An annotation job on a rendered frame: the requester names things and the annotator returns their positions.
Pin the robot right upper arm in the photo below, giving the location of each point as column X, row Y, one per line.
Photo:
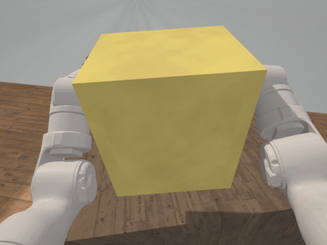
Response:
column 297, row 165

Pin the carton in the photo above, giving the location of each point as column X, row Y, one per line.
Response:
column 169, row 110

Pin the pedestal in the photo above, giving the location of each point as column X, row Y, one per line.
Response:
column 249, row 213

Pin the robot left upper arm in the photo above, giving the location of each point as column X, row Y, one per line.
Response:
column 59, row 191

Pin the right robot forearm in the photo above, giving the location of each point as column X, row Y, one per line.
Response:
column 277, row 111

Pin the left robot forearm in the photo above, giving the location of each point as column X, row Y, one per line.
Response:
column 68, row 130

